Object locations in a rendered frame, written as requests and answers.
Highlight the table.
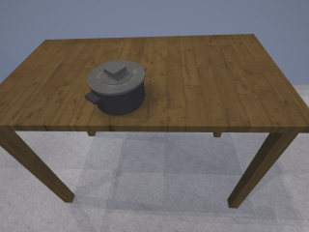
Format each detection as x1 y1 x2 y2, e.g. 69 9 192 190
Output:
0 34 309 209

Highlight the lid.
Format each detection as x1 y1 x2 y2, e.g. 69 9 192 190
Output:
87 60 146 96

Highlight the knob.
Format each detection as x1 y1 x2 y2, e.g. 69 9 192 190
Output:
103 61 127 78

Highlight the pot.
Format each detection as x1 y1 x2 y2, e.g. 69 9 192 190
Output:
84 69 146 116

